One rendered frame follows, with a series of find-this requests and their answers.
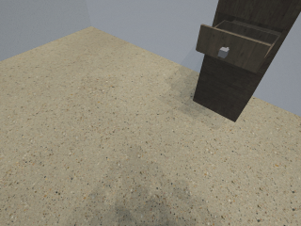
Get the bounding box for handle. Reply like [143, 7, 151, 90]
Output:
[218, 47, 230, 58]

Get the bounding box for drawer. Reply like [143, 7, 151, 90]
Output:
[196, 20, 280, 73]

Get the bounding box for cabinet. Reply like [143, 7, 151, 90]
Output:
[193, 0, 301, 122]

